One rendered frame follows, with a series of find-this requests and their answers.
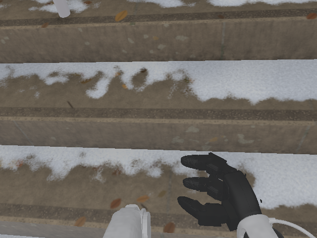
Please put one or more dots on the left robot shin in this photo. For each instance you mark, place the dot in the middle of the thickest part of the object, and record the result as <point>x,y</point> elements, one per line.
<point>130,205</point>

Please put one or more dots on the right robot hand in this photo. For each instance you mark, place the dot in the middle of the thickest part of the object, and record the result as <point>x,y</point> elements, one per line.
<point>225,184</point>

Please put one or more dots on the left robot thigh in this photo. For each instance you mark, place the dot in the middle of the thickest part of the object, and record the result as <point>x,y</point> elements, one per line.
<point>130,222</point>

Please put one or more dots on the right robot forearm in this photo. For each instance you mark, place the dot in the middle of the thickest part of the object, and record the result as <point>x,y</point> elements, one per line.
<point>257,226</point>

